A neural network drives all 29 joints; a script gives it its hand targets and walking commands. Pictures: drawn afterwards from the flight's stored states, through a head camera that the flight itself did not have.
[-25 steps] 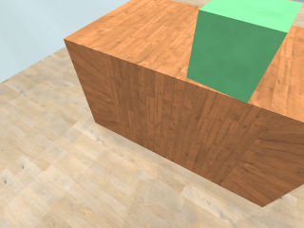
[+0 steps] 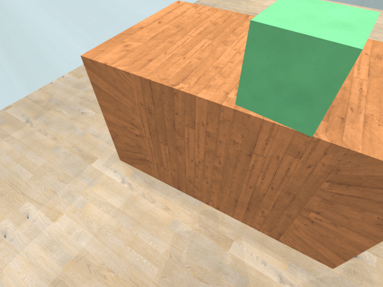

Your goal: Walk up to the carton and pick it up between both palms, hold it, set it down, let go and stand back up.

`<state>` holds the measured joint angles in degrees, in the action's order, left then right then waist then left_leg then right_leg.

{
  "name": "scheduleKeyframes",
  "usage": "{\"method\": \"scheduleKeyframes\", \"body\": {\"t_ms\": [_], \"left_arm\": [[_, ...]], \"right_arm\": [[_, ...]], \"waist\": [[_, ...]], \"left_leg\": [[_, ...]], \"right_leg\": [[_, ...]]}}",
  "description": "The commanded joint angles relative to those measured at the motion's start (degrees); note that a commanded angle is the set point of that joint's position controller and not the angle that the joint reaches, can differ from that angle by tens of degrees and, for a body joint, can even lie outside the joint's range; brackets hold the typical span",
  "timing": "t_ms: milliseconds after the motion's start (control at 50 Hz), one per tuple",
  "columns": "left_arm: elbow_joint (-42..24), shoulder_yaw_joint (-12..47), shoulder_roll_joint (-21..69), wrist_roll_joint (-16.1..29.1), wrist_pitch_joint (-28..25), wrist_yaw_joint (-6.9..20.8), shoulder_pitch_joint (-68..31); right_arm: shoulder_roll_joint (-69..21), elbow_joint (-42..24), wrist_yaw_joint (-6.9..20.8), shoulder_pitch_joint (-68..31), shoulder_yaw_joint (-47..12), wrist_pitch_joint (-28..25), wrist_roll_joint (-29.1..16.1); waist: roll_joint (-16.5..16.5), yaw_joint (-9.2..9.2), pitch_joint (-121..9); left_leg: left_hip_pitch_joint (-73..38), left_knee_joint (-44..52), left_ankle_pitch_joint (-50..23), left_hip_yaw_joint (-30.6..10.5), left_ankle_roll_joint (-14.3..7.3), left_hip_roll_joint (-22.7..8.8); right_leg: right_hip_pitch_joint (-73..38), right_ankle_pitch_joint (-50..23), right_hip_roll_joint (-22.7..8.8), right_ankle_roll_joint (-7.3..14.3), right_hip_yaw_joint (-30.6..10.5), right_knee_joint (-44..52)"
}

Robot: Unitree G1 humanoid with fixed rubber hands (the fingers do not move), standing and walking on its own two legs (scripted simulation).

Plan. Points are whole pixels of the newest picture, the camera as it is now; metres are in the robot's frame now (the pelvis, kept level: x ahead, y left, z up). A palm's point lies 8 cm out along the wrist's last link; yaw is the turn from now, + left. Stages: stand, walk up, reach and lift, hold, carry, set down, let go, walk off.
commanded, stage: walk up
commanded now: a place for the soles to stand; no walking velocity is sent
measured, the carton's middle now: (299, 63) +0.72 -0.29 +0.11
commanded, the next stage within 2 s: none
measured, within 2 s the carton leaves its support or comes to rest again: neither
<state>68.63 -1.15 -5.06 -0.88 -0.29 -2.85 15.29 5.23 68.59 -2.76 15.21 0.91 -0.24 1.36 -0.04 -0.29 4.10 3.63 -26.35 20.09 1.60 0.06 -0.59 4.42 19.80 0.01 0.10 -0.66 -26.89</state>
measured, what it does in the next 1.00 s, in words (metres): walks ahead, turning right: right foot, then left foot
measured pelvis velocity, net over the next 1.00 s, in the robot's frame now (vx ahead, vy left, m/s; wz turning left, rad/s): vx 0.27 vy -0.01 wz -0.54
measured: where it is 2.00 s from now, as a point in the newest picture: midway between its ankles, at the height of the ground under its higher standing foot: (199, 274)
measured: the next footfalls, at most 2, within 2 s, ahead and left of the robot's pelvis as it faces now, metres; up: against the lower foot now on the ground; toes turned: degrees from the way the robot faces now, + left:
right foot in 0.22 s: +0.11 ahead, -0.16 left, +0.00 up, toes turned -16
left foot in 0.70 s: +0.42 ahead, +0.08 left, +0.00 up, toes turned -36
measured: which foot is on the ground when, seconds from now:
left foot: down 0.00-0.24, up 0.26-0.68, down 0.70-1.00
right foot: down 0.00-0.02, up 0.04-0.20, down 0.22-0.74, up 0.76-0.96, down 0.98-1.00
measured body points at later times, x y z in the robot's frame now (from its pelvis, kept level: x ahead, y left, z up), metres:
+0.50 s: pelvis +0.10 -0.05 -0.03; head +0.11 -0.09 +0.42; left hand +0.19 +0.17 -0.16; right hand +0.10 -0.32 -0.18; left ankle +0.20 +0.06 -0.67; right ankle +0.07 -0.15 -0.74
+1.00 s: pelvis +0.27 -0.01 -0.04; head +0.29 -0.05 +0.41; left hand +0.45 +0.18 -0.16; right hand +0.22 -0.25 -0.19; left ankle +0.39 +0.07 -0.74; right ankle +0.28 -0.11 -0.74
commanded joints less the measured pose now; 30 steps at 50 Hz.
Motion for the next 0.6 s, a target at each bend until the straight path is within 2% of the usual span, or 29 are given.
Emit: {"method": "scheduleKeyframes", "body": {"t_ms": [0,20,40,60,100,120,140,160,180,200,220,240,260,280,300,320,340,360,400,440,480,540,580], "left_arm": [[-8.8,-2.3,-9.6,-1.9,-1.9,1.0,-4.8],[-12.6,-2.3,-9.2,-3.3,-1.4,1.2,-8.4],[-14.5,-2.4,-9.5,-3.6,-1.2,1.6,-9.5],[-15.8,-2.3,-9.1,-3.2,-1.3,2.1,-9.0],[-17.0,-2.5,-9.0,-1.6,-1.8,2.9,-5.9],[-17.2,-2.7,-8.8,-1.3,-1.9,3.2,-3.9],[-16.8,-3.0,-8.6,-1.4,-2.1,3.6,-0.8],[-15.7,-3.5,-8.2,-1.6,-2.3,3.9,5.7],[-12.9,-4.7,-8.4,-1.6,-2.7,3.9,17.4],[-9.3,-7.2,-11.8,-1.4,-2.7,3.4,28.0],[-11.3,-7.7,-16.6,-1.4,-2.6,2.1,30.3],[-12.5,-6.4,-17.9,0.5,-1.8,1.7,25.7],[-16.5,-5.6,-17.8,1.0,-1.7,1.2,18.5],[-19.0,-5.6,-18.9,1.0,-1.7,0.8,15.4],[-21.2,-5.5,-19.7,0.2,-1.8,0.0,12.4],[-22.0,-4.9,-18.3,-0.3,-2.5,-0.2,10.5],[-21.7,-4.2,-16.7,-0.9,-3.2,0.2,10.4],[-21.6,-3.9,-15.7,-1.1,-3.8,0.5,11.2],[-22.0,-4.0,-16.5,-1.3,-4.8,0.7,11.4],[-22.7,-4.2,-17.5,-1.1,-5.4,0.7,10.4],[-23.1,-4.2,-18.0,-1.1,-5.7,0.6,10.1],[-23.6,-4.1,-17.9,-1.4,-6.1,0.8,9.2],[-24.1,-4.1,-17.9,-1.6,-6.0,1.2,8.1]], "right_arm": [[16.1,-4.6,-0.3,13.3,5.4,-2.6,2.7],[16.6,-4.7,-0.6,14.5,5.4,-2.6,2.5],[15.4,-5.0,-0.7,13.8,4.8,-2.9,2.2],[15.4,-6.1,-0.7,11.8,4.4,-3.4,2.4],[16.2,-8.5,-0.6,6.4,3.6,-4.2,3.9],[16.3,-9.8,-0.3,4.0,3.4,-4.3,4.3],[16.8,-10.9,0.0,1.4,3.3,-4.0,4.2],[17.5,-12.2,0.4,-2.9,3.0,-3.4,3.7],[18.1,-13.7,1.0,-8.1,2.5,-2.6,3.3],[14.3,-14.1,1.6,-6.5,0.9,-1.9,3.7],[10.1,-18.1,2.9,-6.0,-0.2,-1.4,2.6],[12.9,-19.1,3.7,-0.4,0.6,-0.3,1.1],[15.0,-18.4,3.7,-0.1,0.2,0.0,1.0],[15.0,-18.6,3.9,-2.0,-0.3,-0.3,0.9],[15.8,-18.6,4.0,-2.8,-0.3,-0.7,1.0],[16.6,-18.2,3.6,-2.2,-0.1,-0.9,1.7],[16.7,-18.0,3.5,-0.7,-0.1,-1.1,2.0],[16.1,-18.0,3.5,0.6,-0.1,-0.8,1.9],[15.1,-18.8,3.8,1.3,-0.1,-0.1,1.9],[14.6,-20.7,4.0,-0.3,-0.2,0.1,1.8],[14.4,-22.3,4.4,-2.0,-0.3,0.0,1.8],[13.8,-23.9,5.1,-3.5,-0.3,-0.6,2.0],[13.1,-24.3,5.3,-3.3,-0.2,-1.3,2.0]], "waist": [[-10.9,7.45,2.5],[-11.4,8.21,7.8],[-7.2,7.54,12.0],[-6.2,6.72,14.1],[-8.5,4.12,14.4],[-8.9,3.00,12.7],[-8.1,1.25,10.2],[-6.0,-2.61,7.0],[-1.2,-8.75,1.9],[12.7,-11.94,-3.2],[27.1,-11.49,-0.8],[19.4,-6.88,1.1],[12.0,-4.32,4.6],[9.3,-4.35,7.9],[8.0,-4.00,8.1],[8.0,-3.13,9.3],[9.1,-2.52,7.8],[8.2,-2.02,6.6],[6.5,-1.41,5.2],[6.6,-0.93,5.8],[6.7,-0.92,5.9],[6.5,-0.87,5.5],[7.5,-0.82,4.7]], "left_leg": [[-16.3,8.3,8.1,-16.8,-11.2,-16.4],[-11.5,13.4,9.2,-24.3,-16.6,-26.7],[-5.6,15.7,10.3,-26.6,-19.0,-30.1],[-3.3,15.5,8.6,-25.3,-18.9,-29.8],[-2.4,13.3,2.2,-18.8,-16.5,-28.5],[-1.4,11.6,0.1,-14.3,-14.8,-27.0],[1.6,8.6,-0.8,-8.8,-13.0,-24.4],[9.2,3.1,0.4,-1.7,-10.6,-20.5],[20.0,-7.6,1.6,6.0,-7.6,-14.9],[25.8,-28.1,2.6,12.2,-4.6,-7.0],[33.7,-47.8,17.0,10.8,-1.9,2.5],[33.1,-48.9,21.5,-1.2,-1.7,0.6],[36.6,-53.3,14.6,-3.4,-1.1,-2.8],[39.5,-54.8,12.7,-3.8,-0.5,-3.9],[40.4,-54.9,11.5,-3.7,0.0,-5.2],[38.0,-52.1,10.6,-4.4,0.5,-6.9],[34.5,-50.7,10.3,-4.9,0.8,-7.4],[32.4,-49.4,10.3,-5.1,1.3,-7.2],[32.3,-46.6,8.6,-5.1,2.1,-7.2],[35.0,-42.5,5.7,-5.0,2.8,-7.7],[36.4,-37.6,1.2,-4.4,2.9,-8.0],[33.7,-29.4,-7.2,-3.1,2.3,-8.1],[27.5,-23.7,-8.9,-1.4,1.5,-7.0]], "right_leg": [[34.2,11.7,2.3,2.6,2.9,-22.1],[41.3,19.3,-2.3,1.1,1.3,-32.1],[42.3,18.8,-6.0,0.0,-1.8,-35.7],[42.3,17.8,-8.0,-0.6,-3.9,-36.5],[40.4,17.1,-10.7,-0.8,-6.6,-30.2],[36.5,14.8,-10.2,-0.8,-5.8,-26.4],[29.1,10.4,-8.5,-0.5,-3.0,-22.5],[15.3,2.9,-5.8,0.5,1.1,-17.0],[-4.7,-7.3,-1.3,2.3,6.4,-11.6],[-15.5,-7.3,3.5,3.1,5.7,-11.8],[-7.0,14.1,-11.1,6.9,-31.4,8.0],[-1.1,32.3,-19.7,11.9,-54.2,21.2],[0.1,36.9,-21.2,12.9,-54.8,22.3],[1.4,31.2,-20.8,13.7,-49.9,19.6],[3.5,31.1,-21.6,14.6,-47.7,17.3],[8.0,24.1,-21.5,15.0,-42.6,14.4],[10.0,15.0,-20.4,14.9,-37.5,12.2],[10.7,7.2,-19.2,14.7,-33.5,10.5],[10.2,-0.3,-17.8,14.6,-29.6,8.7],[9.8,-4.1,-17.3,14.6,-27.4,8.2],[9.6,-4.9,-16.5,14.1,-25.4,8.0],[10.7,-5.6,-14.2,11.8,-20.9,5.5],[13.6,-5.9,-12.4,10.4,-17.0,2.8]]}}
